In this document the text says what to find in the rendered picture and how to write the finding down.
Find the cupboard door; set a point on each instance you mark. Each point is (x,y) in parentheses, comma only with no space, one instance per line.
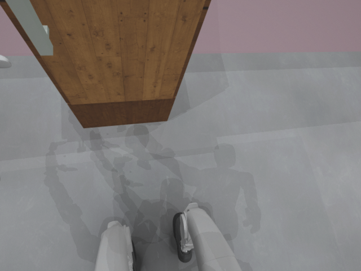
(118,50)

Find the robot right foot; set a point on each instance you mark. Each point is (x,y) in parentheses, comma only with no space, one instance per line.
(186,255)

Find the right robot shin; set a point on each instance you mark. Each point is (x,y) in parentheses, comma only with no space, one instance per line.
(187,245)

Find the left robot hand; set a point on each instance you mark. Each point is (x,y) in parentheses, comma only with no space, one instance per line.
(4,62)

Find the handle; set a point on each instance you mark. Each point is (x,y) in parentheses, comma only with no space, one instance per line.
(27,17)

